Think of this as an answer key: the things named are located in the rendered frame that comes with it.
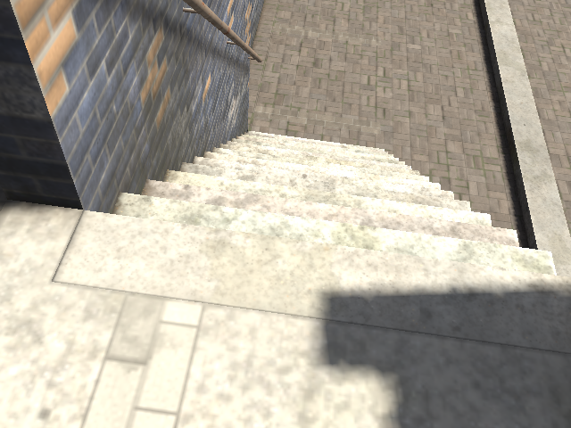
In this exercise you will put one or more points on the stairs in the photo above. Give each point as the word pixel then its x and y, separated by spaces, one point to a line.
pixel 328 192

